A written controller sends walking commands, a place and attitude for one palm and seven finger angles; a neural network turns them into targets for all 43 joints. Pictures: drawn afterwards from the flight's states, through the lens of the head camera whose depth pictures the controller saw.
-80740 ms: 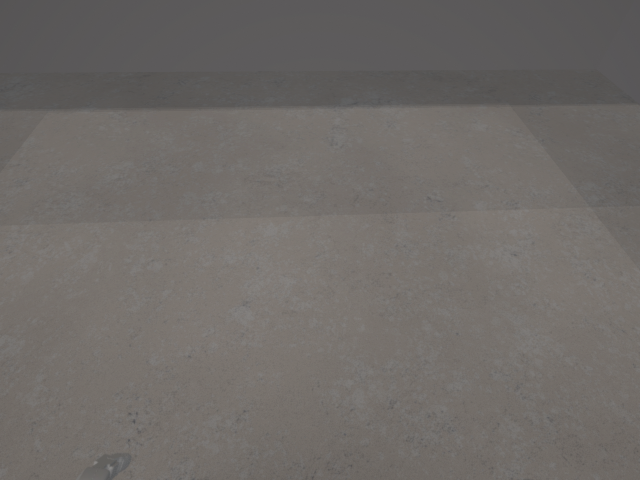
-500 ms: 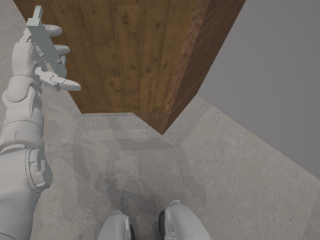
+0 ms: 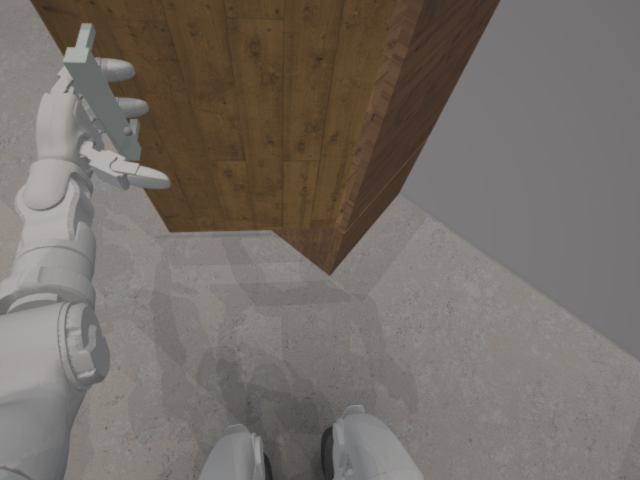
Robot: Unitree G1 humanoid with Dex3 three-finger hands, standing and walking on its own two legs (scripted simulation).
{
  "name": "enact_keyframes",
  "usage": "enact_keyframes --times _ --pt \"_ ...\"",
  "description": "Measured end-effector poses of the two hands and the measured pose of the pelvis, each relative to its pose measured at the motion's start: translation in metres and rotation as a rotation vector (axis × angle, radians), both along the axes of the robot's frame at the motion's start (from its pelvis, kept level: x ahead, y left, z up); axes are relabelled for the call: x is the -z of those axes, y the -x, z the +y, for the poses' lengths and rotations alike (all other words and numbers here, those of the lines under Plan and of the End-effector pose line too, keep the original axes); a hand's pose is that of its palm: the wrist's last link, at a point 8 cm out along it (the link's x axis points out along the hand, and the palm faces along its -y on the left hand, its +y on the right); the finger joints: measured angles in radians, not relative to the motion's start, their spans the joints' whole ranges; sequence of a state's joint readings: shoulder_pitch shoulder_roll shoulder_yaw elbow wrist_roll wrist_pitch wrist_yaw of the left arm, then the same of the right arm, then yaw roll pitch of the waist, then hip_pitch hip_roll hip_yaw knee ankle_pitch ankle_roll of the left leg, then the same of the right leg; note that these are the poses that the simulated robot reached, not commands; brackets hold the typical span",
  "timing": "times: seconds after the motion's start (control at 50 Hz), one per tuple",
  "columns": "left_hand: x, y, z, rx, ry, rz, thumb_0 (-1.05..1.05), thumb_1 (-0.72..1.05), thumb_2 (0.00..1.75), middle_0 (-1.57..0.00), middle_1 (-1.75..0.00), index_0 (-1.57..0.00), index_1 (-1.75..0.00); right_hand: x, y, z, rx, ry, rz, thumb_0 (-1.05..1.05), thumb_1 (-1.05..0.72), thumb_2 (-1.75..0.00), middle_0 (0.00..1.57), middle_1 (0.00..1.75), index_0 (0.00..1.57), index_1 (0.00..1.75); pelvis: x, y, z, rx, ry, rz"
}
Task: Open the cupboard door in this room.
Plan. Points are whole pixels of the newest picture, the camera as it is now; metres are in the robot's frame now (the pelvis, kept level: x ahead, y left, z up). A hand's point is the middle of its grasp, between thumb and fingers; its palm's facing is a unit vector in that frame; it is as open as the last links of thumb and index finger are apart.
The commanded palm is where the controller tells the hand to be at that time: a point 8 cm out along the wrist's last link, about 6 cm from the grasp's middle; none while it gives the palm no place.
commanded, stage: close the thumb around the handle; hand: left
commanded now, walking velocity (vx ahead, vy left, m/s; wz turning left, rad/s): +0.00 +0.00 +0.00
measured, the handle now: (111, 99) +0.57 +0.20 +0.06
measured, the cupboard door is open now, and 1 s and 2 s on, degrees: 42 45 91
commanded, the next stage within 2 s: pull the door open along its arc in 0.70 s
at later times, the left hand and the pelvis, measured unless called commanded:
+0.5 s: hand (128, 130) +0.52 +0.18 +0.07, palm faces -0.03 -1.00 -0.03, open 7.6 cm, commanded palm +0.49 +0.22 +0.07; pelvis +0.00 +0.00 +0.00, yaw +0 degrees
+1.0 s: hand (127, 136) +0.51 +0.18 +0.07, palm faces -0.04 -1.00 -0.02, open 5.5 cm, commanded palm +0.47 +0.23 +0.07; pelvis +0.00 +0.00 +0.00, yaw -1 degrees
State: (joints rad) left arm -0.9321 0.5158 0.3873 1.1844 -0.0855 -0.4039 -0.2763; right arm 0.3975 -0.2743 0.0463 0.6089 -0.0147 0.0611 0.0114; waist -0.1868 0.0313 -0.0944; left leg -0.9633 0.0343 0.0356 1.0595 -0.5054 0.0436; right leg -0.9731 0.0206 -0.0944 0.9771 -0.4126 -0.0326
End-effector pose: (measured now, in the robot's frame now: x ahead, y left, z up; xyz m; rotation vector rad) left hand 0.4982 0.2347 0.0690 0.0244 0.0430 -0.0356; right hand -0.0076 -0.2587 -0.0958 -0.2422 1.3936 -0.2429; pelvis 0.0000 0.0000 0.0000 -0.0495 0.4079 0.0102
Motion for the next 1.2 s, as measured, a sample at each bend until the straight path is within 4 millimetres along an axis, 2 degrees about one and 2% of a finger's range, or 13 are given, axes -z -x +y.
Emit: enact_keyframes --times 0.1,0.2,0.56,0.66,0.98,1.1,1.2 --pt "-0.001 0.002 0.0 -0.004 0.005 -0.018 -0.01 -0.47 0.32 -0.3 -1.2 -0.29 -1.21 0.001 -0.002 0.0 0.001 -0.001 -0.002 0.0 -0.91 -0.9 0.2 0.3 0.2 0.3 0.0 -0.001 0.001 0.002 0.0 0.001" --pt "-0.002 0.003 0.0 -0.003 0.004 -0.012 -0.01 -0.33 0.38 -0.31 -1.21 -0.3 -1.22 0.001 -0.003 0.001 -0.002 -0.004 -0.001 0.0 -0.91 -0.9 0.2 0.3 0.2 0.3 -0.001 -0.002 0.001 -0.001 0.0 -0.004" --pt "0.0 -0.001 -0.001 -0.008 0.001 -0.01 0.01 0.58 0.77 -0.38 -1.31 -0.36 -1.32 0.003 0.004 0.003 -0.002 -0.006 0.018 0.0 -0.91 -0.9 0.2 0.3 0.2 0.3 0.001 0.0 0.002 -0.003 0.002 0.006" --pt "-0.001 0.0 0.0 -0.005 0.002 -0.007 0.01 0.77 0.84 -0.38 -1.33 -0.38 -1.34 0.002 0.004 0.004 0.004 -0.006 0.016 0.0 -0.91 -0.9 0.2 0.3 0.2 0.3 0.0 -0.001 0.002 -0.001 0.002 0.002" --pt "0.0 0.006 -0.001 0.002 0.003 -0.011 0.01 0.77 0.82 -0.38 -1.34 -0.37 -1.35 -0.001 -0.004 0.003 0.017 -0.005 -0.012 0.0 -0.91 -0.9 0.2 0.3 0.2 0.3 -0.003 -0.004 0.003 0.012 -0.002 -0.007" --pt "0.0 0.027 -0.004 0.012 0.003 -0.018 0.01 0.76 0.8 -0.39 -1.34 -0.37 -1.35 -0.004 -0.016 0.005 0.027 -0.03 -0.053 0.0 -0.91 -0.9 0.2 0.3 0.2 0.3 -0.01 -0.009 0.003 0.024 -0.01 -0.027" --pt "0.0 0.059 -0.012 0.035 0.007 -0.026 0.02 0.74 0.77 -0.39 -1.34 -0.37 -1.35 -0.01 -0.039 0.006 0.022 -0.052 -0.132 0.0 -0.91 -0.9 0.2 0.3 0.2 0.3 -0.017 -0.014 0.002 0.032 -0.018 -0.054"
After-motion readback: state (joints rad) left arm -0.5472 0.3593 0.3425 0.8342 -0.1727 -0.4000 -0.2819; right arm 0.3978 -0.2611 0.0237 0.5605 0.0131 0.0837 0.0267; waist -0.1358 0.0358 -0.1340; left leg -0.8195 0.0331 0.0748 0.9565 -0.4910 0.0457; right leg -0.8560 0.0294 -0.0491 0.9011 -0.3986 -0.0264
